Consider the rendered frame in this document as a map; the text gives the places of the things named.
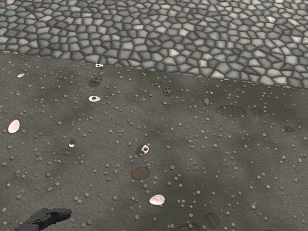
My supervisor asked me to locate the robot left hand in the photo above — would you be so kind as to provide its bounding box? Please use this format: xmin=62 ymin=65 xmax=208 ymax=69
xmin=15 ymin=208 xmax=72 ymax=231

